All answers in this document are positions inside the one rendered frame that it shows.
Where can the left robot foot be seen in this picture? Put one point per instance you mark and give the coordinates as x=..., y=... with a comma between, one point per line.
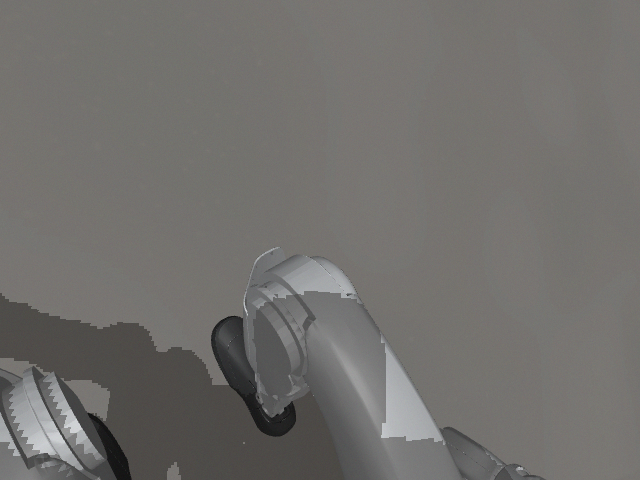
x=115, y=455

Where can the right robot hand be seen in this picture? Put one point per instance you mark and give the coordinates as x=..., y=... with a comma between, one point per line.
x=473, y=460

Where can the right robot arm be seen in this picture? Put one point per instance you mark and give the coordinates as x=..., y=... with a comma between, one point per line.
x=516, y=472

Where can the right robot foot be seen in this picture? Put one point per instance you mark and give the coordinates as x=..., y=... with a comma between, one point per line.
x=227, y=342

